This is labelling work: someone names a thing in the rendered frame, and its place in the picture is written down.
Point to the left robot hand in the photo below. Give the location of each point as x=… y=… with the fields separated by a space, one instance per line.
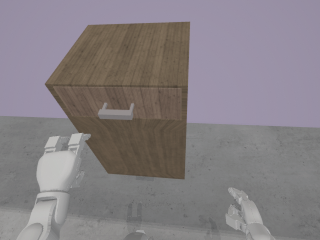
x=59 y=170

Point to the handle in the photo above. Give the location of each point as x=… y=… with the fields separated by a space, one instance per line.
x=116 y=114

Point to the left robot forearm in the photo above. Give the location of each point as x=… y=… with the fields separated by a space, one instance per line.
x=47 y=217

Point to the right robot forearm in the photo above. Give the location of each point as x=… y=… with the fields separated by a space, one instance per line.
x=257 y=231

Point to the cabinet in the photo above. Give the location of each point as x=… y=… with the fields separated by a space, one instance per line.
x=131 y=55

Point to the right robot hand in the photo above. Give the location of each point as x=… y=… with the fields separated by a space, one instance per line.
x=239 y=217

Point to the drawer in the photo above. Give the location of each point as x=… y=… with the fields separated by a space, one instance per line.
x=149 y=102

